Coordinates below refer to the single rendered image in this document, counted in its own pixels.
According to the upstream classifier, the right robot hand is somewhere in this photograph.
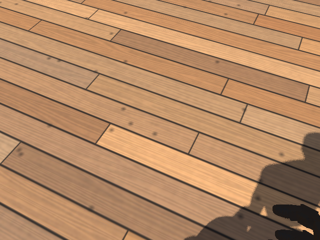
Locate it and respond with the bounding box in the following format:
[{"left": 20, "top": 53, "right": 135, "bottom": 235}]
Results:
[{"left": 268, "top": 204, "right": 320, "bottom": 240}]

